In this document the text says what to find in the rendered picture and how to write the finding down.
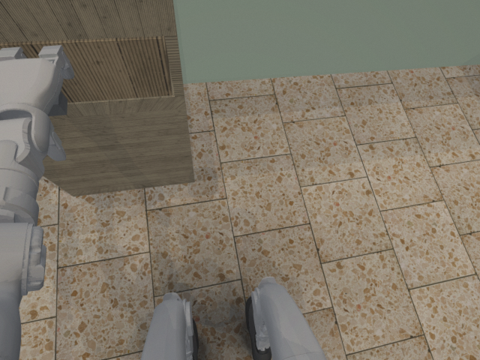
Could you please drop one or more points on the handle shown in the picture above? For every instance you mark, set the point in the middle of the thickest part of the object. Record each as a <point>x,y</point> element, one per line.
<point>60,107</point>

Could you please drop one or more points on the left robot upper arm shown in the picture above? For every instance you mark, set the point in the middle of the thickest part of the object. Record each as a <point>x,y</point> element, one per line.
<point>22,269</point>

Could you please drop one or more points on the drawer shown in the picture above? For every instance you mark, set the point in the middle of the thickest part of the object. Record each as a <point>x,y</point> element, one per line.
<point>110,68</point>

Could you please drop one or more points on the left robot hand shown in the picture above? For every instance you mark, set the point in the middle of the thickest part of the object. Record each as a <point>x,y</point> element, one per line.
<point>36,82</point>

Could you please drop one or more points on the cabinet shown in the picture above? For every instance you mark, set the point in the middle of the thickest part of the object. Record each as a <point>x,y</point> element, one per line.
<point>111,145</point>

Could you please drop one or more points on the left robot forearm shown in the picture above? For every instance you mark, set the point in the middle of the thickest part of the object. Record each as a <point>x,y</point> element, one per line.
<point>24,143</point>

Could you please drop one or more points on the right robot shin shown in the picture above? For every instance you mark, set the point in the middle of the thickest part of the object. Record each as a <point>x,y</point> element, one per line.
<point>262,338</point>

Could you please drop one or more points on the robot left thigh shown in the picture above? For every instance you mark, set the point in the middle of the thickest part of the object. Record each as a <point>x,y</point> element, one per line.
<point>171,324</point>

